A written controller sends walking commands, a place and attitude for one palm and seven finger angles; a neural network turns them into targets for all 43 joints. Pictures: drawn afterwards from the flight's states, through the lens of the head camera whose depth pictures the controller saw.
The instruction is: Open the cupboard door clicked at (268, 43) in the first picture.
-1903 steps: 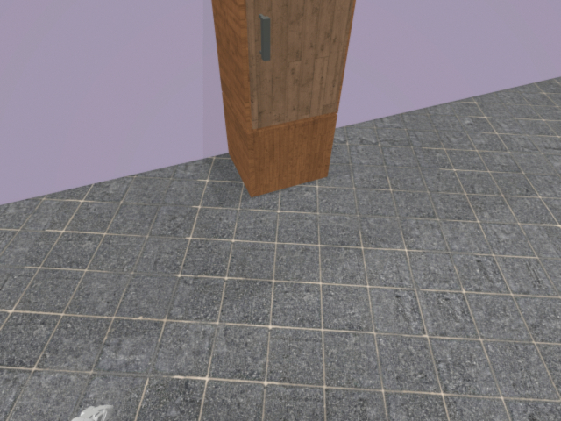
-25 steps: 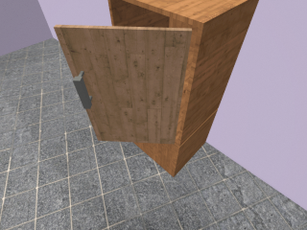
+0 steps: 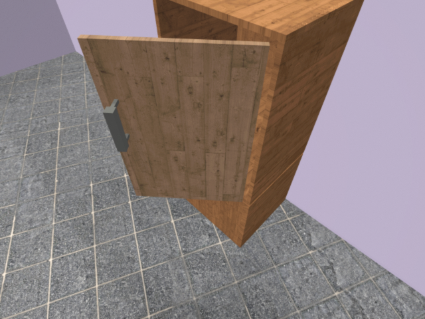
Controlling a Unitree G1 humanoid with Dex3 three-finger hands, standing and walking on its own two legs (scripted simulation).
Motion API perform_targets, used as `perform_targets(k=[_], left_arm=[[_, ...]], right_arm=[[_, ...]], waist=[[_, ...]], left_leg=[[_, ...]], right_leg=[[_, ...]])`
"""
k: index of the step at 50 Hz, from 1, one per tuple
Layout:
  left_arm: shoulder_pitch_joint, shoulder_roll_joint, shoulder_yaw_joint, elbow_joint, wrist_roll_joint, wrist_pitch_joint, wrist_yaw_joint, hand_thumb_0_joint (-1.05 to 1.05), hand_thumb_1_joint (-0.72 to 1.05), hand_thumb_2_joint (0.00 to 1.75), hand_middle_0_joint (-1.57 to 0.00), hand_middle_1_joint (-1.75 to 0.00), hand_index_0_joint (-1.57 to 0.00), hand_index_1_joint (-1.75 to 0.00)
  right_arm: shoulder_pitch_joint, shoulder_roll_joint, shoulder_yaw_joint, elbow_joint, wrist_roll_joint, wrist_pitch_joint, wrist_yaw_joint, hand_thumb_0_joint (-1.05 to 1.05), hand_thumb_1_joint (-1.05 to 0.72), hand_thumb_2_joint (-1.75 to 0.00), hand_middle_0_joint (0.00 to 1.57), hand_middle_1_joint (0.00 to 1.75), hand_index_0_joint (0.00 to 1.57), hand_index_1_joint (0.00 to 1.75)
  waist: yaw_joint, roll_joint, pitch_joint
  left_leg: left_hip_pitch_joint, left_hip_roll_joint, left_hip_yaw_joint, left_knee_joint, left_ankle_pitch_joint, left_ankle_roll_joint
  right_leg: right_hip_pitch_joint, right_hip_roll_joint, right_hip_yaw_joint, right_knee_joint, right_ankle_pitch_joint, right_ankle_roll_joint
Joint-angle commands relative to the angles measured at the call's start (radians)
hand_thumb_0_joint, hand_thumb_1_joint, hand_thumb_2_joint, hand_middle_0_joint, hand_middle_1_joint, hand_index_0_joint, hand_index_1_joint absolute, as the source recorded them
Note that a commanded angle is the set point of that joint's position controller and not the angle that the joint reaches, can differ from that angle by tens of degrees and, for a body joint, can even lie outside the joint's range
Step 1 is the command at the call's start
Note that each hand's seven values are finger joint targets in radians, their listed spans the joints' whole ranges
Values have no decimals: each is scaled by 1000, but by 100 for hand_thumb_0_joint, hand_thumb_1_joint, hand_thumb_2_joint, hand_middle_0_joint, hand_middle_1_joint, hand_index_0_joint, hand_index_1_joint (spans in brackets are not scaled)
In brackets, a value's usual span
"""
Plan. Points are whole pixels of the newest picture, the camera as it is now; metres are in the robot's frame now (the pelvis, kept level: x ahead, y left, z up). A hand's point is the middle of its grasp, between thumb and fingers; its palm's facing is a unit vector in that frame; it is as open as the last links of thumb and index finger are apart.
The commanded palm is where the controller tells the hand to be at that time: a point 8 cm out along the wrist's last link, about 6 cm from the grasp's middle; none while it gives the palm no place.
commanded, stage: look again from close up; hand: left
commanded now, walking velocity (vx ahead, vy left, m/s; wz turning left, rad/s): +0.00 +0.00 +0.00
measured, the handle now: (119, 125) +0.56 +0.29 +0.02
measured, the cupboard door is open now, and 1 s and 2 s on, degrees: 41 41 41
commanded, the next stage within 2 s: shuffle to correct the standing spot in 0.08 s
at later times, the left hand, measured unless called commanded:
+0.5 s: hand out of the picture +0.00 +0.19 -0.18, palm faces +0.11 -0.97 -0.20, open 7.4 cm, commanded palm none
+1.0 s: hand out of the picture +0.05 +0.25 -0.19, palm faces +0.07 -0.98 -0.21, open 7.3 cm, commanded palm none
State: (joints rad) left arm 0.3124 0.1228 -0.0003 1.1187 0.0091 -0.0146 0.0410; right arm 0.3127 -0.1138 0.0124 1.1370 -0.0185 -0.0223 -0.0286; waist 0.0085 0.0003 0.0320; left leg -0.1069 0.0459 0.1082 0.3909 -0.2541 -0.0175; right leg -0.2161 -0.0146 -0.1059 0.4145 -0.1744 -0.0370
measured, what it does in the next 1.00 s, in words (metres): shifts its weight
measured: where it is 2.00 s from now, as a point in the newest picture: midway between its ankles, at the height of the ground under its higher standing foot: outside the picture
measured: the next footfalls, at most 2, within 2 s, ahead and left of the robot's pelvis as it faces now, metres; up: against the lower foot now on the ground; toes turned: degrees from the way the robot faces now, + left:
right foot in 1.14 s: +0.06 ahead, -0.06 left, +0.00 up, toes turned -2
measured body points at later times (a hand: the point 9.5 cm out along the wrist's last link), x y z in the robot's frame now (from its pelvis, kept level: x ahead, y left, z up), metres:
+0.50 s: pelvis +0.00 +0.02 -0.01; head +0.02 +0.02 +0.44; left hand +0.00 +0.24 -0.16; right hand -0.02 -0.19 -0.17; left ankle -0.03 +0.12 -0.74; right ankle +0.03 -0.09 -0.74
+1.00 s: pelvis +0.02 +0.07 -0.01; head +0.05 +0.08 +0.44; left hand +0.05 +0.30 -0.17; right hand +0.03 -0.15 -0.16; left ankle -0.02 +0.13 -0.74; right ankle +0.00 -0.07 -0.72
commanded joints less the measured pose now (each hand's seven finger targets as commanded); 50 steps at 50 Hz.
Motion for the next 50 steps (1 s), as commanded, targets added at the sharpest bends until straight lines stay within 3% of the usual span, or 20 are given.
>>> perform_targets(k=[1,10,14,20,23,26,28,29,31,35,36,38,39,40,41,42,43,44,46,50], left_arm=[[58,88,13,-27,1,-20,0,0,90,90,-20,-30,-20,-30],[64,89,15,-28,1,-23,2,0,90,90,-20,-30,-20,-30],[68,110,31,-38,3,-20,8,0,90,90,-20,-30,-20,-30],[49,160,65,-63,8,-3,13,0,90,90,-20,-30,-20,-30],[25,172,82,-90,12,5,16,0,90,90,-20,-30,-20,-30],[-5,159,87,-117,12,13,13,0,90,90,-20,-30,-20,-30],[-20,114,80,-137,13,20,10,0,90,90,-20,-30,-20,-30],[-25,94,74,-146,16,24,9,0,90,90,-20,-30,-20,-30],[-17,79,67,-147,18,27,8,0,90,90,-20,-30,-20,-30],[42,75,68,-138,14,17,7,0,90,90,-20,-30,-20,-30],[78,94,71,-129,14,11,10,0,90,90,-20,-30,-20,-30],[117,176,81,-106,16,1,13,0,90,90,-20,-30,-20,-30],[83,191,81,-106,12,0,12,0,90,90,-20,-30,-20,-30],[23,171,75,-118,12,4,11,0,90,90,-20,-30,-20,-30],[-38,140,66,-136,12,13,8,0,90,90,-20,-30,-20,-30],[-59,90,55,-156,13,21,2,0,90,90,-20,-30,-20,-30],[-57,53,45,-164,10,24,3,0,90,90,-20,-30,-20,-30],[-64,59,41,-156,9,29,10,0,90,90,-20,-30,-20,-30],[-26,62,43,-131,3,37,13,0,90,90,-20,-30,-20,-30],[-39,52,40,-114,3,31,3,0,90,90,-20,-30,-20,-30]], right_arm=[[98,-78,-17,-10,4,-6,-4,0,-90,-90,20,30,20,30],[107,-74,-16,-1,4,-6,-4,0,-90,-90,20,30,20,30],[115,-70,-19,-10,3,8,-1,0,-90,-90,20,30,20,30],[121,-65,-33,-38,1,35,9,0,-90,-90,20,30,20,30],[138,-66,-40,-49,0,38,13,0,-90,-90,20,30,20,30],[151,-77,-46,-60,-2,32,14,0,-90,-90,20,30,20,30],[134,-118,-52,-83,-6,27,9,0,-90,-90,20,30,20,30],[118,-132,-54,-100,-5,28,5,0,-90,-90,20,30,20,30],[86,-136,-54,-126,-7,28,2,0,-90,-90,20,30,20,30],[53,-145,-53,-156,-10,28,2,0,-90,-90,20,30,20,30],[37,-147,-54,-166,-6,28,3,0,-90,-90,20,30,20,30],[38,-98,-50,-178,2,21,4,0,-90,-90,20,30,20,30],[41,-82,-49,-170,6,27,3,0,-90,-90,20,30,20,30],[55,-74,-48,-156,4,28,3,0,-90,-90,20,30,20,30],[99,-67,-44,-130,3,21,6,0,-90,-90,20,30,20,30],[131,-94,-50,-103,-6,4,5,0,-90,-90,20,30,20,30],[144,-128,-50,-88,-8,-8,-5,0,-90,-90,20,30,20,30],[140,-122,-46,-75,-9,-11,-16,0,-90,-90,20,30,20,30],[132,-125,-37,-72,-6,-17,-34,0,-90,-90,20,30,20,30],[61,-121,-36,-75,-7,-17,-33,0,-90,-90,20,30,20,30]], waist=[[-9,-1,54],[-5,1,47],[3,0,41],[3,-110,68],[-6,-109,60],[-12,-35,53],[-7,143,50],[-3,183,50],[9,170,50],[38,87,13],[53,42,-5],[41,-183,-36],[24,-283,-14],[-5,-296,15],[-41,-221,31],[-36,-33,46],[-33,101,38],[-36,131,57],[-23,91,14],[-8,100,14]], left_leg=[[-103,66,-77,-98,27,29],[-105,61,-72,-91,36,29],[-130,44,-54,-49,21,20],[-166,2,-25,59,-70,16],[-143,-1,-22,73,-69,20],[-111,19,-48,3,-21,31],[-129,113,-156,-75,80,75],[-139,150,-183,-105,131,105],[-139,161,-186,-99,224,145],[-117,134,-153,11,368,144],[-159,99,-124,71,329,118],[-283,-25,-23,214,21,34],[-256,-30,-35,214,-139,20],[-171,-9,-58,134,-120,24],[-52,10,-77,9,-3,29],[-18,87,-162,-39,199,49],[-4,175,-244,-85,430,72],[42,208,-282,-97,676,82],[104,228,-247,-64,883,97],[105,203,-173,-44,856,163]], right_leg=[[36,-104,135,-93,26,-5],[51,-112,137,-90,40,-10],[56,-153,168,-78,36,-30],[-21,-251,258,-148,-164,-75],[-67,-274,263,-143,-187,-85],[-101,-220,187,-30,-131,-60],[-113,-115,65,121,-108,-16],[-116,-77,11,185,-136,4],[-126,-65,12,273,-212,8],[-53,-84,31,179,-134,-3],[23,-124,87,117,-11,-20],[142,-338,333,30,257,-115],[78,-374,349,-7,229,-152],[-26,-331,291,-3,154,-133],[-132,-239,187,55,59,-72],[-172,-115,95,165,-8,-6],[-171,-57,34,239,-98,36],[-210,-43,56,321,-243,40],[-215,-51,116,425,-311,34],[-159,-60,106,338,-238,38]])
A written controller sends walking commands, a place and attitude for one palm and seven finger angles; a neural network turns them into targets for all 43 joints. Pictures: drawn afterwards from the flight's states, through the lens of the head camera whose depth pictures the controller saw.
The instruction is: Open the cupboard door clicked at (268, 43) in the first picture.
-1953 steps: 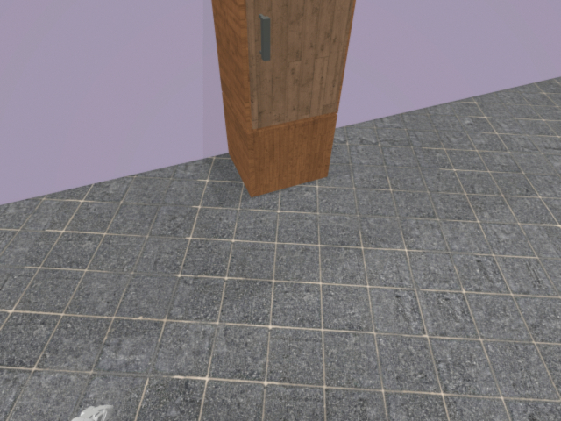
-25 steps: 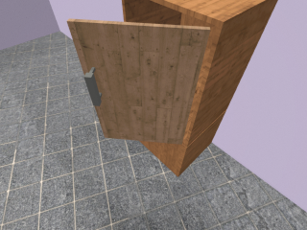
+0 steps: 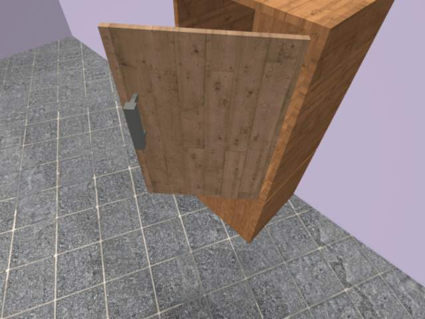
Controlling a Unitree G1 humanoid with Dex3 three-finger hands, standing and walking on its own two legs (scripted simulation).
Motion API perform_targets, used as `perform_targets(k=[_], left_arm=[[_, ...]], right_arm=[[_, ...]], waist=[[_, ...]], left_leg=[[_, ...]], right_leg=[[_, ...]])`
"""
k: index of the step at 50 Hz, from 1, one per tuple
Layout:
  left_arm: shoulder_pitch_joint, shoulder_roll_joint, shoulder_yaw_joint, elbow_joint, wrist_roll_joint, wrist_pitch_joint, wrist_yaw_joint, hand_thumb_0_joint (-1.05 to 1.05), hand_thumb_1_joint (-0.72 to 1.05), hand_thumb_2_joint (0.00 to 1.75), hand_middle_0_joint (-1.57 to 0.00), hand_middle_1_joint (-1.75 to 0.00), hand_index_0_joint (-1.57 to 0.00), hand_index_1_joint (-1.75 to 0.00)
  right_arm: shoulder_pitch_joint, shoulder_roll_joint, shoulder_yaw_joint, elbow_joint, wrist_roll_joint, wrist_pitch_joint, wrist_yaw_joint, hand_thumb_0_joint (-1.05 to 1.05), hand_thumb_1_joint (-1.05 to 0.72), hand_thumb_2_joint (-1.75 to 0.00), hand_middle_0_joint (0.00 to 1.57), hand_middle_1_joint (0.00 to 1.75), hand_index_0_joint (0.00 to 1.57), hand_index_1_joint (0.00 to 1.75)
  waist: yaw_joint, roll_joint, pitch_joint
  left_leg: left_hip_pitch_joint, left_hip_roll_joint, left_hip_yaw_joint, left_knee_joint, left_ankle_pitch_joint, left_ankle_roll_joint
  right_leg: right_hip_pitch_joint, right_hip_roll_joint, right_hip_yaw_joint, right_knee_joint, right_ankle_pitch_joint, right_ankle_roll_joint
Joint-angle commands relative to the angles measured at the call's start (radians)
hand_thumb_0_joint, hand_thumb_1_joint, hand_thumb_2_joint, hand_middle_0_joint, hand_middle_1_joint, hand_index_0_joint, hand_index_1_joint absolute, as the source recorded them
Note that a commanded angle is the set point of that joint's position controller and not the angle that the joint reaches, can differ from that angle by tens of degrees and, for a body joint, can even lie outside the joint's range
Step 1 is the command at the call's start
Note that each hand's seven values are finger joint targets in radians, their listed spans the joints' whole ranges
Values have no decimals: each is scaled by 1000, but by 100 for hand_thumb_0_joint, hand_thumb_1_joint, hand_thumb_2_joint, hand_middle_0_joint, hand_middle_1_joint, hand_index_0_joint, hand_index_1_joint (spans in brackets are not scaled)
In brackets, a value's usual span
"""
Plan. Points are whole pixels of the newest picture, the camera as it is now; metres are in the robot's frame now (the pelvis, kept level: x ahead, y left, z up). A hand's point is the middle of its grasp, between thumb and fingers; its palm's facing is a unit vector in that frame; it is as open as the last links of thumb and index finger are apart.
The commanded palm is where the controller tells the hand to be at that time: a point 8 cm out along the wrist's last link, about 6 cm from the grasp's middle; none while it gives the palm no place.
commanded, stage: come to a stop and stand still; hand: left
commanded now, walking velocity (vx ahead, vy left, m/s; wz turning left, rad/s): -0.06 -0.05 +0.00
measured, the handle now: (137, 122) +0.54 +0.22 +0.03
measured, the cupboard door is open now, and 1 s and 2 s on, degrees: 41 41 41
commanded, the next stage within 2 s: look again from close up in 0.92 s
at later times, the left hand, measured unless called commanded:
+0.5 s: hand out of the picture +0.00 +0.12 -0.17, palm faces +0.05 -0.98 -0.21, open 7.3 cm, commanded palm none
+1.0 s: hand out of the picture -0.03 +0.08 -0.17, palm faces +0.07 -0.98 -0.18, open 7.4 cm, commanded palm none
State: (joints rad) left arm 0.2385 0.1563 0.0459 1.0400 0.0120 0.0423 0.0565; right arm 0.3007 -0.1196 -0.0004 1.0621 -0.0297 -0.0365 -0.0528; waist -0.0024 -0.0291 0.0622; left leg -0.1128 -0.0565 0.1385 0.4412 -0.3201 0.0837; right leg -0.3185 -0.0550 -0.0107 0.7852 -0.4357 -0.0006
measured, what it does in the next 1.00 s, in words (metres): steps on the spot: right foot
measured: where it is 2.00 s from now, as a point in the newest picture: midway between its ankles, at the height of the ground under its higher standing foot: outside the picture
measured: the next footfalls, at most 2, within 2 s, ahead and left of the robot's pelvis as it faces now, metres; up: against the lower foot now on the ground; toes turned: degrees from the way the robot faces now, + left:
right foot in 0.14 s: +0.04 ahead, -0.13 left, +0.00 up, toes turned -2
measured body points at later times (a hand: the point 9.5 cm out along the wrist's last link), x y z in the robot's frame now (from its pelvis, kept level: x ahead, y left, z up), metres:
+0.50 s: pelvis +0.00 -0.05 +0.01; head +0.01 -0.06 +0.46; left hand +0.00 +0.17 -0.15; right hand -0.01 -0.26 -0.16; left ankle -0.05 +0.06 -0.74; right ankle +0.00 -0.14 -0.74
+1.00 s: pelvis -0.01 -0.08 +0.01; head +0.00 -0.08 +0.46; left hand -0.03 +0.13 -0.15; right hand -0.04 -0.28 -0.16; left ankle -0.05 +0.06 -0.74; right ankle +0.00 -0.14 -0.74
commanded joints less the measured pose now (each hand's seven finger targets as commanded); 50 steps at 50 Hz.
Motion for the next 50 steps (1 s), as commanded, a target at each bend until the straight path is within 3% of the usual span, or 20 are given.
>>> perform_targets(k=[1,3,5,6,7,8,9,10,12,16,21,29,38,43,50], left_arm=[[31,17,-8,-35,-1,-26,-15,0,90,90,-20,-30,-20,-30],[21,26,-9,-33,-1,-31,-18,0,90,90,-20,-30,-20,-30],[49,35,-9,-16,-1,-40,-17,0,90,90,-20,-30,-20,-30],[75,44,-11,0,-2,-49,-15,0,90,90,-20,-30,-20,-30],[80,60,-14,6,-2,-55,-12,0,90,90,-20,-30,-20,-30],[73,68,-19,10,-3,-56,-14,0,90,90,-20,-30,-20,-30],[63,63,-23,12,-3,-54,-16,0,90,90,-20,-30,-20,-30],[63,55,-24,16,-1,-57,-16,0,90,90,-20,-30,-20,-30],[63,51,-28,19,-1,-60,-14,0,90,90,-20,-30,-20,-30],[72,58,-30,27,-3,-66,-15,0,90,90,-20,-30,-20,-30],[86,68,-34,38,-3,-72,-14,0,90,90,-20,-30,-20,-30],[113,70,-37,51,-4,-79,-15,0,90,90,-20,-30,-20,-30],[139,67,-35,54,-3,-82,-13,0,90,90,-20,-30,-20,-30],[150,64,-32,54,-4,-86,-11,0,90,90,-20,-30,-20,-30],[154,58,-31,57,-4,-85,-11,0,90,90,-20,-30,-20,-30]], right_arm=[[63,-118,-25,2,4,-1,-7,0,-90,-90,20,30,20,30],[67,-119,-28,13,5,2,-6,0,-90,-90,20,30,20,30],[68,-113,-28,24,11,1,-3,0,-90,-90,20,30,20,30],[62,-106,-27,28,15,-1,-2,0,-90,-90,20,30,20,30],[63,-92,-25,27,19,1,1,0,-90,-90,20,30,20,30],[65,-85,-24,31,19,3,4,0,-90,-90,20,30,20,30],[64,-78,-23,38,17,4,6,0,-90,-90,20,30,20,30],[59,-77,-22,48,15,7,6,0,-90,-90,20,30,20,30],[67,-77,-22,59,15,5,8,0,-90,-90,20,30,20,30],[68,-77,-15,76,16,2,11,0,-90,-90,20,30,20,30],[64,-75,-11,87,16,5,13,0,-90,-90,20,30,20,30],[70,-69,-6,94,17,15,16,0,-90,-90,20,30,20,30],[94,-63,-6,95,16,19,17,0,-90,-90,20,30,20,30],[107,-62,-6,92,16,16,15,0,-90,-90,20,30,20,30],[125,-56,-4,92,14,14,13,0,-90,-90,20,30,20,30]], waist=[[3,141,-16],[0,134,-18],[11,112,-42],[18,78,-59],[8,35,-51],[1,29,-30],[-2,28,4],[-1,-21,5],[-2,-40,1],[-1,-4,-27],[-1,24,-10],[-1,22,34],[-2,10,31],[-1,24,9],[2,27,31]], left_leg=[[107,299,-194,-97,877,67],[128,284,-190,-79,869,53],[104,251,-174,-52,767,18],[63,219,-162,-38,658,-9],[9,190,-148,-55,508,-33],[-22,171,-139,-90,344,-47],[-39,167,-146,-116,284,-48],[-26,173,-144,-112,275,-47],[-9,175,-137,-120,279,-44],[8,173,-128,-131,235,-50],[2,172,-118,-138,194,-58],[-23,159,-116,-139,120,-67],[-31,151,-108,-124,101,-71],[-36,152,-105,-118,120,-75],[-53,157,-107,-127,115,-77]], right_leg=[[-36,-19,0,-80,37,3],[-4,-12,-15,-203,91,-1],[80,-14,-5,-325,244,-8],[144,-30,39,-364,399,-20],[187,-65,77,-353,543,-37],[179,-89,88,-346,561,-47],[157,-83,78,-343,515,-48],[146,-66,77,-347,505,-45],[145,-64,70,-360,508,-45],[151,-63,81,-388,476,-47],[144,-64,90,-416,466,-54],[116,-63,107,-479,358,-56],[107,-56,121,-528,250,-46],[136,-58,117,-518,324,-40],[128,-50,115,-515,296,-46]])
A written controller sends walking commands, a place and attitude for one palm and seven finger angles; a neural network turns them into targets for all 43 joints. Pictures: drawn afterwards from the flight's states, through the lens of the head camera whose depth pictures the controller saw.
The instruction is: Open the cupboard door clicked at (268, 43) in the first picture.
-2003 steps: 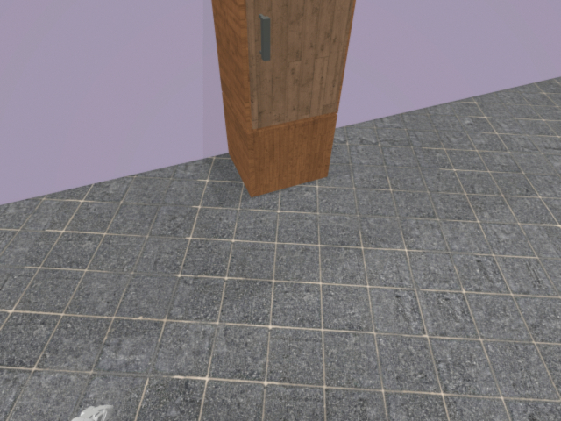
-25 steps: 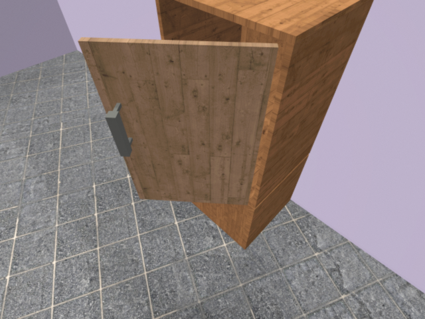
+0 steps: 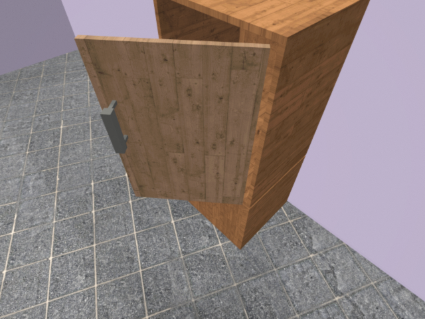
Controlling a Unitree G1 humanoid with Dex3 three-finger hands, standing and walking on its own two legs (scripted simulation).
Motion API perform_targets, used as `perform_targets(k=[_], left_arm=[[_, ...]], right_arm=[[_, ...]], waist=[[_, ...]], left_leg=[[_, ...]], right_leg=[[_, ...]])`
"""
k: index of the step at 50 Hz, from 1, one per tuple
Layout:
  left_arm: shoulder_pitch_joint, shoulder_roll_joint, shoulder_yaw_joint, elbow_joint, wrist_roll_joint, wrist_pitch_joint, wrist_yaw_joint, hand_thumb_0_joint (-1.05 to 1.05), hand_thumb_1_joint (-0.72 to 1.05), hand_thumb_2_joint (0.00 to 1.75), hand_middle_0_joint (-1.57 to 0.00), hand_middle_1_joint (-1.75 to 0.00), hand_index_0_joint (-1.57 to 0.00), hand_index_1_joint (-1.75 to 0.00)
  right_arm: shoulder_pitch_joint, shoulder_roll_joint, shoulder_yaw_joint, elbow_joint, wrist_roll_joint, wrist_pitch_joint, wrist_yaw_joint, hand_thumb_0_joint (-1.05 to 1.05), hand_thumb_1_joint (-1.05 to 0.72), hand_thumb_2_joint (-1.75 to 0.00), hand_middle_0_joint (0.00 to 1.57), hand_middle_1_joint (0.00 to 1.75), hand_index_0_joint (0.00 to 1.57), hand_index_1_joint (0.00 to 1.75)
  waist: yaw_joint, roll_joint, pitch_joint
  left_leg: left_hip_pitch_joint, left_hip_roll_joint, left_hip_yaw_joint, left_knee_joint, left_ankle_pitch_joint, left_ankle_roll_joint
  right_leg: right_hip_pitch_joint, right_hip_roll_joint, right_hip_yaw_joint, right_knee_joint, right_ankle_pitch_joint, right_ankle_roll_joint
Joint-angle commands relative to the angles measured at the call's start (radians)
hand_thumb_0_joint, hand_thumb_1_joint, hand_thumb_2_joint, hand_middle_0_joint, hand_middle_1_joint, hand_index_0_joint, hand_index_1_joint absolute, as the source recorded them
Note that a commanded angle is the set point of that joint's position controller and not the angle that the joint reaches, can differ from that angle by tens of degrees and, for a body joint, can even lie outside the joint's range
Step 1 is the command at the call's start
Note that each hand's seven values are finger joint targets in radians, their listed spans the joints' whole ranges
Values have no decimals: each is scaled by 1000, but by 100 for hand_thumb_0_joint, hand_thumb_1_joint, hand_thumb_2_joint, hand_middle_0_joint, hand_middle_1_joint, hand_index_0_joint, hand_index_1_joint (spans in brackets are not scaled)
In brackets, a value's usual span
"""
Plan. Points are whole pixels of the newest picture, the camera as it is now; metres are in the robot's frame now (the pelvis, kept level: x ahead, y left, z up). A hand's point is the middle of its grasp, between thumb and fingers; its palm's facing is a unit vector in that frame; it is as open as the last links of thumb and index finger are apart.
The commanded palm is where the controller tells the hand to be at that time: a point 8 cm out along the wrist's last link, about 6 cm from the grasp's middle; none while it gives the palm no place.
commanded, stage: look again from close up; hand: left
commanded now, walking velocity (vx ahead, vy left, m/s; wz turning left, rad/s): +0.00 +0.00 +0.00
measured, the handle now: (117, 126) +0.55 +0.29 +0.02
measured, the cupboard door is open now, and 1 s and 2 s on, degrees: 41 41 41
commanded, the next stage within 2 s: shuffle to correct the standing spot in 0.48 s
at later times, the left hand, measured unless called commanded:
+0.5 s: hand out of the picture -0.03 +0.22 -0.18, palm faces +0.03 -0.98 -0.21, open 7.4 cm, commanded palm none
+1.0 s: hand out of the picture -0.02 +0.24 -0.19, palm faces +0.05 -0.99 -0.14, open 7.4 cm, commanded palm none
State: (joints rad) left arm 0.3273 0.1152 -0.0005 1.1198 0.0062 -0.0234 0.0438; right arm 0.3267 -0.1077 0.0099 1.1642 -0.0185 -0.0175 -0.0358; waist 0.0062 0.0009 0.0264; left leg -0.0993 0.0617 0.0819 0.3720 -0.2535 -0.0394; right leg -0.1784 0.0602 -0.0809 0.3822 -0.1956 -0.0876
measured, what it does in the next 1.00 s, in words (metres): shifts its weight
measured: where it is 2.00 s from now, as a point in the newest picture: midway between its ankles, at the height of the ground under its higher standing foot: outside the picture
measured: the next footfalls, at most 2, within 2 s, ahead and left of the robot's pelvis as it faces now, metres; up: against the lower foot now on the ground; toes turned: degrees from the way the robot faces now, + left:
none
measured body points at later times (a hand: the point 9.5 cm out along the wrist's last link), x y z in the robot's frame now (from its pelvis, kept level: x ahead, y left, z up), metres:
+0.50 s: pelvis -0.04 +0.05 -0.01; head -0.06 +0.04 +0.44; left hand -0.03 +0.27 -0.16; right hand -0.05 -0.16 -0.17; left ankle -0.02 +0.13 -0.74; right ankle +0.01 -0.06 -0.74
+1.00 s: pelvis +0.00 +0.08 -0.01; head +0.00 +0.10 +0.44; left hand -0.02 +0.29 -0.18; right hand -0.03 -0.14 -0.16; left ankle -0.02 +0.13 -0.74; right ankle +0.01 -0.05 -0.74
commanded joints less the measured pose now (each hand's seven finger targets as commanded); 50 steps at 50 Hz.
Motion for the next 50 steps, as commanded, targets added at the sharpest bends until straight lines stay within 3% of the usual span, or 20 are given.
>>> perform_targets(k=[1,2,3,4,5,6,8,10,11,12,18,24,29,33,38,40,43,46,48,50], left_arm=[[132,145,27,14,15,-37,40,0,90,90,-20,-30,-20,-30],[118,209,36,-7,10,-40,43,0,90,90,-20,-30,-20,-30],[125,189,39,-38,6,-35,43,0,90,90,-20,-30,-20,-30],[125,163,31,-43,6,-25,42,0,90,90,-20,-30,-20,-30],[98,151,22,-42,2,-22,35,0,90,90,-20,-30,-20,-30],[50,139,18,-56,3,-22,27,0,90,90,-20,-30,-20,-30],[1,112,11,-69,5,-12,15,0,90,90,-20,-30,-20,-30],[-6,105,16,-81,9,-8,13,0,90,90,-20,-30,-20,-30],[-7,109,15,-83,13,-2,10,0,90,90,-20,-30,-20,-30],[7,111,15,-83,13,3,8,0,90,90,-20,-30,-20,-30],[60,100,14,-89,19,11,-6,0,90,90,-20,-30,-20,-30],[65,94,11,-94,17,7,-9,0,90,90,-20,-30,-20,-30],[69,91,7,-84,13,-2,-8,0,90,90,-20,-30,-20,-30],[88,100,14,-77,15,-5,-6,0,90,90,-20,-30,-20,-30],[93,144,38,-83,12,-1,-2,0,90,90,-20,-30,-20,-30],[79,149,49,-92,14,0,1,0,90,90,-20,-30,-20,-30],[62,135,53,-103,15,5,0,0,90,90,-20,-30,-20,-30],[53,87,41,-111,23,12,-6,0,90,90,-20,-30,-20,-30],[24,61,29,-121,27,12,-5,0,90,90,-20,-30,-20,-30],[18,43,22,-117,15,13,-1,0,90,90,-20,-30,-20,-30]], right_arm=[[-32,-125,-34,-71,11,-16,3,0,-90,-90,20,30,20,30],[24,-104,-28,-128,18,-11,-5,0,-90,-90,20,30,20,30],[86,-69,-31,-128,18,-8,-9,0,-90,-90,20,30,20,30],[78,-61,-31,-135,22,-11,-9,0,-90,-90,20,30,20,30],[74,-55,-29,-133,23,-6,-7,0,-90,-90,20,30,20,30],[89,-56,-30,-127,20,2,-4,0,-90,-90,20,30,20,30],[84,-75,-30,-127,3,6,5,0,-90,-90,20,30,20,30],[79,-112,-33,-139,-6,8,11,0,-90,-90,20,30,20,30],[68,-111,-33,-140,-7,7,15,0,-90,-90,20,30,20,30],[63,-105,-31,-139,-10,6,14,0,-90,-90,20,30,20,30],[35,-152,-33,-175,-7,-4,13,0,-90,-90,20,30,20,30],[50,-156,-30,-166,-6,-4,12,0,-90,-90,20,30,20,30],[74,-136,-23,-143,-1,-7,12,0,-90,-90,20,30,20,30],[94,-125,-18,-125,-5,2,14,0,-90,-90,20,30,20,30],[114,-96,-16,-122,-7,15,20,0,-90,-90,20,30,20,30],[122,-83,-18,-118,-6,15,21,0,-90,-90,20,30,20,30],[146,-86,-17,-113,-3,4,23,0,-90,-90,20,30,20,30],[150,-141,-24,-122,-2,-4,15,0,-90,-90,20,30,20,30],[148,-143,-23,-128,-2,-6,5,0,-90,-90,20,30,20,30],[145,-126,-15,-126,-2,-16,-7,0,-90,-90,20,30,20,30]], waist=[[32,-42,98],[-26,-40,11],[-27,-47,-95],[-24,-21,-175],[-28,-31,-203],[-48,-56,-187],[-46,-65,-8],[-38,-57,112],[-33,10,140],[-24,79,152],[9,39,129],[1,11,105],[-14,-30,84],[-11,-32,61],[-16,-118,78],[-20,-118,86],[-20,-20,90],[-13,158,88],[-14,133,101],[-8,69,64]], left_leg=[[-196,32,41,204,-59,10],[-232,-31,17,244,-131,18],[-213,-27,1,245,-162,37],[-186,-32,-6,223,-115,41],[-111,-23,-30,189,-58,39],[-50,-20,-40,132,-37,36],[-49,5,-73,82,-12,50],[-154,36,-117,33,-74,72],[-191,29,-133,-4,-117,75],[-219,42,-152,-49,-160,82],[-366,69,-215,-159,-323,102],[-334,58,-214,-147,-301,102],[-258,38,-188,-103,-210,97],[-236,2,-139,-29,-204,93],[-240,-64,-56,145,-149,69],[-207,-62,-49,165,-117,65],[-164,-41,-68,48,-100,71],[-157,99,-232,-101,-56,135],[-98,145,-271,-107,180,184],[-27,150,-240,-39,586,180]], right_leg=[[24,-241,248,-58,751,176],[186,-295,224,29,1250,163],[242,-307,211,77,1263,141],[260,-278,178,103,1134,66],[195,-276,185,76,833,-2],[95,-266,201,25,467,-19],[-112,-205,202,-48,-47,2],[-186,-169,208,-86,-264,17],[-195,-161,205,-62,-283,18],[-185,-147,188,-35,-259,21],[-35,-112,116,66,-109,42],[-49,-124,126,49,-116,43],[-87,-148,161,4,-129,39],[-93,-181,210,-25,-249,18],[-137,-295,352,-143,-428,-38],[-171,-316,359,-155,-412,-50],[-175,-254,249,-38,-286,-27],[-175,-123,47,194,-149,28],[-227,-101,10,278,-195,48],[-207,-117,32,245,-187,59]])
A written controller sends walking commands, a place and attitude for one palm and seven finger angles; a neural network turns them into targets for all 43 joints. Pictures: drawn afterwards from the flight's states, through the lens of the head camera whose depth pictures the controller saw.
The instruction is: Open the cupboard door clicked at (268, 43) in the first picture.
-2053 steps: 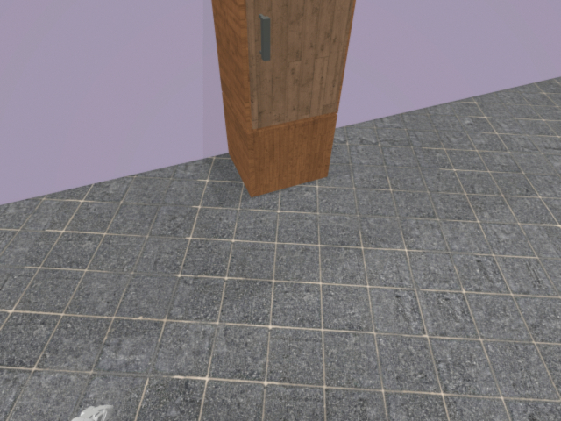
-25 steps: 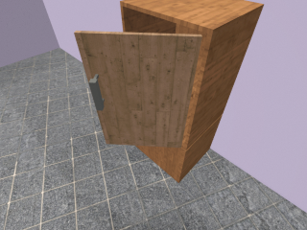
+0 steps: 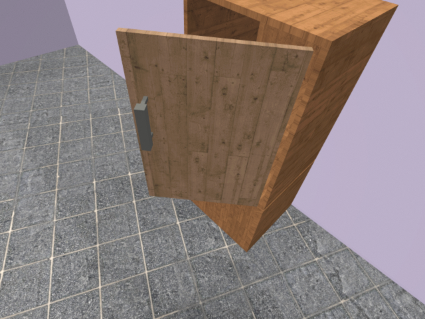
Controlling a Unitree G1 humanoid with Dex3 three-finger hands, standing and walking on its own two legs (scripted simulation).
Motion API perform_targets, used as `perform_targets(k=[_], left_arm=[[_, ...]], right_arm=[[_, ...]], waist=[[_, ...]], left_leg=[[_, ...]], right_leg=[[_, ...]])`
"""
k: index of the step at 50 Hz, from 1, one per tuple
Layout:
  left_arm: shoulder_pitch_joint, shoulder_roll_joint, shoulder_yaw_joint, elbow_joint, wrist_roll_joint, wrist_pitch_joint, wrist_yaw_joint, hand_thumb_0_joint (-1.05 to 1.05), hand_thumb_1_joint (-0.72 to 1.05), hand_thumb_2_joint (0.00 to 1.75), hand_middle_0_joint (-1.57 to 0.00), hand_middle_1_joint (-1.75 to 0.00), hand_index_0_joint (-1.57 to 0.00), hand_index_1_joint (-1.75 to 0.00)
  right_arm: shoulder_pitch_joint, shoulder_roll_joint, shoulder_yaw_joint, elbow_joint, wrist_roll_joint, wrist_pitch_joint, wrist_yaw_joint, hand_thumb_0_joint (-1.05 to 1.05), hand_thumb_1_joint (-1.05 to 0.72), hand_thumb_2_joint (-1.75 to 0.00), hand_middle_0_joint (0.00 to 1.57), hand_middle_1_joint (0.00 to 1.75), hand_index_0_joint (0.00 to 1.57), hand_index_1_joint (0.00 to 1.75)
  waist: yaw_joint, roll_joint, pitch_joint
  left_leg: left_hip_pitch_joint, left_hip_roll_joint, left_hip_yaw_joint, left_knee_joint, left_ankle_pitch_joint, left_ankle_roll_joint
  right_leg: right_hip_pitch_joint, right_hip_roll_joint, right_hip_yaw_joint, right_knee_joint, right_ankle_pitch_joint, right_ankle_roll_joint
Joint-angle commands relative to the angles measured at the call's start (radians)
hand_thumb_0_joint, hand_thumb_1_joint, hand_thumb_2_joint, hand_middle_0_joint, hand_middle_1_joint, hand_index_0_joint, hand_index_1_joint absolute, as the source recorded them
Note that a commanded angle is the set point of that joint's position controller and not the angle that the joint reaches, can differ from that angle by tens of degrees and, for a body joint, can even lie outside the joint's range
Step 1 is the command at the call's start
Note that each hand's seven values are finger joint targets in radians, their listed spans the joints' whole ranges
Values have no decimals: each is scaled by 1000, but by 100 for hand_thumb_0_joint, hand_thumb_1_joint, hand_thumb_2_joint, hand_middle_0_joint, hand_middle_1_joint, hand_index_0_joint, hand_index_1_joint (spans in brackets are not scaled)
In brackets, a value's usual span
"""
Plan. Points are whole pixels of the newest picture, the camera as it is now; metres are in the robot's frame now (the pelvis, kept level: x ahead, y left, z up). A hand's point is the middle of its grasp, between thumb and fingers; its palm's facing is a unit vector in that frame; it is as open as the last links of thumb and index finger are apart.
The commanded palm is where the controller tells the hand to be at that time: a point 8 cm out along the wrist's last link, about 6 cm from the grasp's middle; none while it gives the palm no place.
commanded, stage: come to a stop and stand still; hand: left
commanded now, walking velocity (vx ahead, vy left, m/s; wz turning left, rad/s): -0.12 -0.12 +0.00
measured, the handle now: (146, 123) +0.55 +0.22 +0.04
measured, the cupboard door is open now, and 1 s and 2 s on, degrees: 41 41 41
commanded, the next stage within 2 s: look again from close up in 1.00 s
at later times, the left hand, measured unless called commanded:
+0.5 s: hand out of the picture +0.07 +0.17 -0.16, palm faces +0.02 -0.97 -0.26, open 7.4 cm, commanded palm none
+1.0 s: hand out of the picture +0.01 +0.17 -0.15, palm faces +0.05 -0.95 -0.32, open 7.4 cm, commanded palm none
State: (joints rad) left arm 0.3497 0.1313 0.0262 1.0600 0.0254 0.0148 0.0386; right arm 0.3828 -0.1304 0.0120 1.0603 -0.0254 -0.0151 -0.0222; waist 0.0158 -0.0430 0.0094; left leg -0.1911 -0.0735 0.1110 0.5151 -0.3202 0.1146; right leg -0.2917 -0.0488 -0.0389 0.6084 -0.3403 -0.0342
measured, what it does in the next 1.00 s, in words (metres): shifts its weight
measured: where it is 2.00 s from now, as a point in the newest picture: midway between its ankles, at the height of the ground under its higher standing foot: outside the picture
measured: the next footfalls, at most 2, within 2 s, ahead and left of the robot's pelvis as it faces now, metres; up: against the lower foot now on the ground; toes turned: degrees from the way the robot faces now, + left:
none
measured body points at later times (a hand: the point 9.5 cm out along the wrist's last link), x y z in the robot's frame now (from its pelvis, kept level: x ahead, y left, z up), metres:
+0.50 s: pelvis -0.01 -0.03 +0.00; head +0.00 -0.03 +0.45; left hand +0.07 +0.22 -0.14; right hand +0.01 -0.27 -0.15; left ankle -0.02 +0.04 -0.73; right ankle +0.01 -0.13 -0.72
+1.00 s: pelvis -0.05 -0.08 +0.01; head -0.08 -0.07 +0.46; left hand +0.01 +0.21 -0.12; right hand -0.01 -0.37 -0.12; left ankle -0.02 +0.04 -0.73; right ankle +0.01 -0.13 -0.73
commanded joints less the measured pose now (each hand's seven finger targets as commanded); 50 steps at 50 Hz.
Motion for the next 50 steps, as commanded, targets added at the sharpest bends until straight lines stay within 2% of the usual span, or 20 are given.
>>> perform_targets(k=[1,2,4,6,8,12,16,17,18,19,21,23,25,27,28,29,30,35,43,50], left_arm=[[5,28,-7,-47,-11,-26,7,0,90,90,-20,-30,-20,-30],[18,30,-7,-40,-14,-28,10,0,90,90,-20,-30,-20,-30],[35,52,-4,-29,-21,-26,16,0,90,90,-20,-30,-20,-30],[6,61,-4,-31,-24,-13,19,0,90,90,-20,-30,-20,-30],[-13,60,0,-43,-23,-4,19,0,90,90,-20,-30,-20,-30],[-36,59,3,-59,-18,4,17,0,90,90,-20,-30,-20,-30],[-24,60,1,-50,-14,-4,10,0,90,90,-20,-30,-20,-30],[-120,310,-8,-138,-14,-16,18,0,90,90,-20,-30,-20,-30],[-106,207,12,-190,3,-9,21,0,90,90,-20,-30,-20,-30],[-107,179,16,-183,1,-8,23,0,90,90,-20,-30,-20,-30],[-93,183,20,-191,-5,-9,13,0,90,90,-20,-30,-20,-30],[-102,210,33,-197,-10,-18,-2,0,90,90,-20,-30,-20,-30],[-67,242,41,-182,-7,-28,-7,0,90,90,-20,-30,-20,-30],[-91,281,38,-180,-5,-45,-4,0,90,90,-20,-30,-20,-30],[-120,303,34,-189,-6,-46,-6,0,90,90,-20,-30,-20,-30],[-137,317,37,-195,-6,-52,-6,0,90,90,-20,-30,-20,-30],[-151,322,40,-197,-7,-56,-4,0,90,90,-20,-30,-20,-30],[-180,366,45,-194,-7,-57,-6,0,90,90,-20,-30,-20,-30],[-196,383,44,-153,-8,-46,-9,0,90,90,-20,-30,-20,-30],[-157,362,35,-103,-11,-45,-12,0,90,90,-20,-30,-20,-30]], right_arm=[[77,-101,-13,-20,8,-23,-26,0,-90,-90,20,30,20,30],[67,-94,-13,-17,13,-28,-31,0,-90,-90,20,30,20,30],[61,-109,-17,-11,19,-33,-36,0,-90,-90,20,30,20,30],[56,-109,-25,-3,18,-29,-41,0,-90,-90,20,30,20,30],[55,-110,-30,7,15,-24,-45,0,-90,-90,20,30,20,30],[21,-95,-35,12,10,-18,-44,0,-90,-90,20,30,20,30],[-31,-88,-35,10,9,-14,-33,0,-90,-90,20,30,20,30],[-51,-289,-51,-102,15,-26,-23,0,-90,-90,20,30,20,30],[-23,-292,-88,-113,0,-51,-35,0,-90,-90,20,30,20,30],[21,-283,-97,-100,-3,-51,-45,0,-90,-90,20,30,20,30],[1,-244,-90,-110,-1,-37,-49,0,-90,-90,20,30,20,30],[-101,-270,-96,-153,-3,-32,-38,0,-90,-90,20,30,20,30],[-150,-285,-101,-172,2,-29,-30,0,-90,-90,20,30,20,30],[-145,-250,-91,-181,9,-17,-18,0,-90,-90,20,30,20,30],[-134,-256,-92,-177,9,-11,-11,0,-90,-90,20,30,20,30],[-136,-263,-91,-164,4,-4,-6,0,-90,-90,20,30,20,30],[-140,-276,-91,-157,3,-2,-2,0,-90,-90,20,30,20,30],[-149,-317,-88,-133,4,6,11,0,-90,-90,20,30,20,30],[-107,-337,-76,-85,7,7,18,0,-90,-90,20,30,20,30],[-85,-326,-63,-42,8,1,15,0,-90,-90,20,30,20,30]], waist=[[-8,85,54],[-3,62,37],[-1,69,5],[-13,110,31],[-18,85,33],[-16,96,45],[-1,46,54],[-53,83,68],[-37,30,-38],[-56,65,-130],[-44,151,-137],[-23,177,-73],[5,115,-23],[-30,-39,43],[-55,-52,76],[-56,-121,73],[-55,-138,74],[-49,-39,49],[-48,-2,41],[-31,19,57]], left_leg=[[88,280,-243,-144,821,8],[107,268,-224,-114,964,-19],[106,243,-206,-109,999,-77],[121,249,-208,-150,963,-114],[173,281,-219,-139,1040,-96],[137,284,-216,-155,866,-56],[15,237,-197,-166,490,-49],[71,224,-267,-256,795,-116],[165,306,-287,-129,1074,-111],[289,322,-284,-95,1201,-98],[293,306,-236,-72,1027,-30],[158,277,-198,-77,760,20],[-6,235,-198,-64,398,-3],[-108,136,-150,-46,49,-53],[-89,107,-144,-46,-18,-60],[-65,102,-137,-8,3,-63],[-50,102,-137,12,15,-63],[-34,105,-141,-5,-2,-66],[-27,105,-155,-90,-6,-59],[-95,128,-179,-138,-23,-64]], right_leg=[[-46,-19,2,-31,20,12],[-8,-22,11,-68,111,13],[72,-29,39,-85,244,5],[42,-19,35,-66,140,11],[1,-8,33,-47,75,16],[3,-15,55,-43,61,16],[91,-31,94,-129,218,8],[21,29,3,11,120,7],[-63,22,24,107,-34,4],[-118,31,37,164,-56,0],[-144,7,54,157,-23,-8],[-47,-6,47,31,23,-14],[81,-10,67,-133,188,-26],[70,-121,248,-210,233,-85],[-3,-150,299,-260,92,-104],[-33,-146,336,-310,4,-110],[-43,-155,353,-345,-24,-114],[-20,-157,358,-423,-146,-63],[19,-115,276,-455,-176,21],[69,-105,248,-432,-166,22]])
